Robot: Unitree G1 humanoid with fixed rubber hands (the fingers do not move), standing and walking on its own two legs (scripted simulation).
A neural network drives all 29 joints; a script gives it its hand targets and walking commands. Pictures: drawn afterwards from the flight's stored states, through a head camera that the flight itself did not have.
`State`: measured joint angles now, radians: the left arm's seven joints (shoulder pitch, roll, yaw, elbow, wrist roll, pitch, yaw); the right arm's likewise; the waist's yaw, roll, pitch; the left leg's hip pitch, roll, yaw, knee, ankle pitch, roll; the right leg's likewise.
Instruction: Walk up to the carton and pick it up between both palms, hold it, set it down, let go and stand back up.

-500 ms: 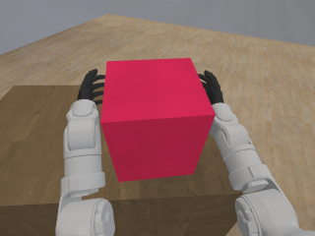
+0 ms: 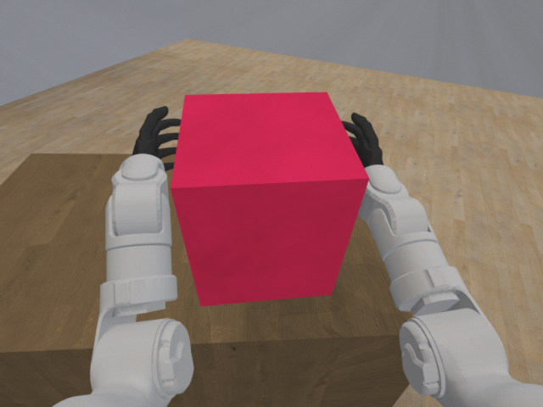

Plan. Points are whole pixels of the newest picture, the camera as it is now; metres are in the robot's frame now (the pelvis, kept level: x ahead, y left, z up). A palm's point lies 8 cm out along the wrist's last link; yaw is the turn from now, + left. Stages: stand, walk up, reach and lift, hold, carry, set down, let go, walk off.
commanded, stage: hold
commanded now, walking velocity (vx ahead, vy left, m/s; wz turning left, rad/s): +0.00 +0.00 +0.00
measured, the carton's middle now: (262, 200) +0.38 +0.01 +0.16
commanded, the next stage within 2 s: none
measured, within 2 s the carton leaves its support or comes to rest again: neither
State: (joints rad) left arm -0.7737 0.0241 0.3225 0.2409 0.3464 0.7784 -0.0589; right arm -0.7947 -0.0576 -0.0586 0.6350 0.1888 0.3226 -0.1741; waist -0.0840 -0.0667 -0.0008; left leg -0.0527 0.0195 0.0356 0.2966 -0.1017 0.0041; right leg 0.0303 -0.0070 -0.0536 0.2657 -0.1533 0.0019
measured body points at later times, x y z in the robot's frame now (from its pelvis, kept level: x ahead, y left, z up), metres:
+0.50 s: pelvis +0.01 -0.01 +0.00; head -0.06 +0.01 +0.44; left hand +0.39 +0.16 +0.25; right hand +0.39 -0.15 +0.24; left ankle +0.05 +0.11 -0.75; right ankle +0.01 -0.12 -0.75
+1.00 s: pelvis +0.01 +0.00 +0.00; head -0.07 +0.02 +0.44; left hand +0.38 +0.16 +0.25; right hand +0.38 -0.15 +0.25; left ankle +0.05 +0.11 -0.75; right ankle +0.01 -0.12 -0.75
